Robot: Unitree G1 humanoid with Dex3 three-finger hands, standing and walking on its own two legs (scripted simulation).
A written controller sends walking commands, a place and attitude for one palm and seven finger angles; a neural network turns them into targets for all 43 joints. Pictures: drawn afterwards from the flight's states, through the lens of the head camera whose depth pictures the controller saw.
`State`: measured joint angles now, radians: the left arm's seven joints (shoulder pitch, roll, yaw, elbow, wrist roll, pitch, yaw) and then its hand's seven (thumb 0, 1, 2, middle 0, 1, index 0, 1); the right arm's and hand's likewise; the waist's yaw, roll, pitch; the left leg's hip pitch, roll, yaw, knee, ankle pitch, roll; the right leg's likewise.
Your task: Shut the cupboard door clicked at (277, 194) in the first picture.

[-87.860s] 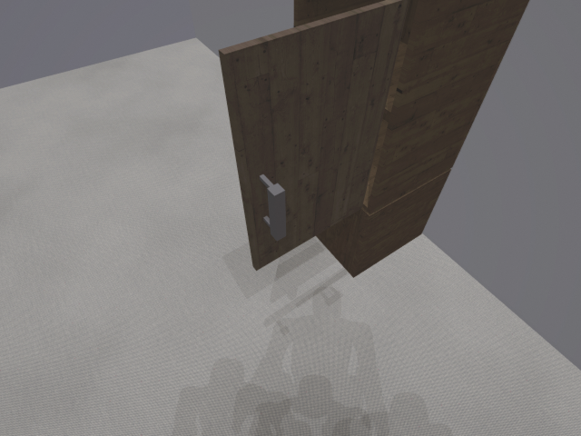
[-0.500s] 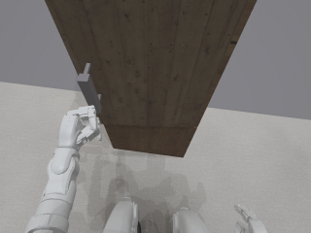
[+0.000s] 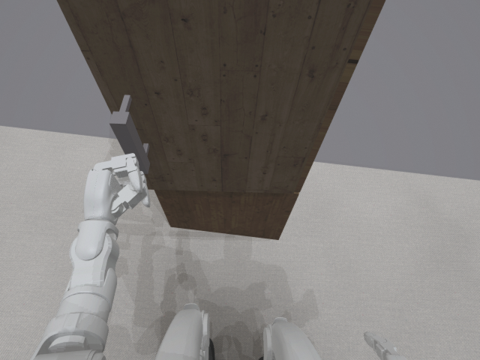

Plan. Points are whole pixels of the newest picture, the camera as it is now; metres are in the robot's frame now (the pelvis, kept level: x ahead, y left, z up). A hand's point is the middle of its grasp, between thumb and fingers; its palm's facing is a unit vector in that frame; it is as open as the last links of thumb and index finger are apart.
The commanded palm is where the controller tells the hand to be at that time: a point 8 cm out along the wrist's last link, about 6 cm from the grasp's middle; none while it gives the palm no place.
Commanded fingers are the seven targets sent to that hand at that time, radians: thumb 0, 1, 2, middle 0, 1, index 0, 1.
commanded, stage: push the door shut along its arc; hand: left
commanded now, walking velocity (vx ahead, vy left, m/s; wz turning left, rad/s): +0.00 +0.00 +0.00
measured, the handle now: (134, 136) +0.50 +0.21 +0.03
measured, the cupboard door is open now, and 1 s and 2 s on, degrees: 6 0 0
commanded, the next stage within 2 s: pull the fist back off the door in 1.00 s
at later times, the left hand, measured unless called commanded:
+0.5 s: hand (153, 163) +0.43 +0.16 +0.04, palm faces -0.10 -0.99 -0.06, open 3.1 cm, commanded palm +0.42 +0.21 +0.03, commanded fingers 0.00 0.90 0.90 -1.30 -1.50 -1.30 -1.50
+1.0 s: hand (152, 154) +0.45 +0.17 +0.03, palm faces -0.19 -0.98 -0.06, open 3.2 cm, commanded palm +0.48 +0.17 +0.03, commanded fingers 0.00 0.90 0.90 -1.30 -1.50 -1.30 -1.50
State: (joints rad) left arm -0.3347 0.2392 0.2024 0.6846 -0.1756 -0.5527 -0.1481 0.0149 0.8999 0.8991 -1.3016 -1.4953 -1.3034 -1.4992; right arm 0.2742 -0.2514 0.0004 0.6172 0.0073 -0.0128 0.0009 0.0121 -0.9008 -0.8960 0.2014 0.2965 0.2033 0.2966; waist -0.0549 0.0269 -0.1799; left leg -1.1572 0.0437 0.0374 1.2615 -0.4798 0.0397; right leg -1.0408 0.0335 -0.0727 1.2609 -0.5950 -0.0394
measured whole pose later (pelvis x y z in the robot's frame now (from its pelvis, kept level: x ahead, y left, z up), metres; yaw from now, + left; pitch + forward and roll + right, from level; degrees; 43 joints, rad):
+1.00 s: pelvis -0.02 +0.01 -0.03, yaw +1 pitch +25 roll -5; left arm -0.87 0.41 0.17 1.15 -0.15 -0.50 -0.34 0.01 0.90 0.90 -1.38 -1.50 -1.35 -1.50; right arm 0.31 -0.28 0.01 0.70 0.01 -0.03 -0.01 0.01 -0.90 -0.90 0.20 0.30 0.20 0.30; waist -0.11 0.04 -0.17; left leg -1.35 0.03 -0.01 1.36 -0.46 0.05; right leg -1.20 0.02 -0.13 1.34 -0.59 -0.04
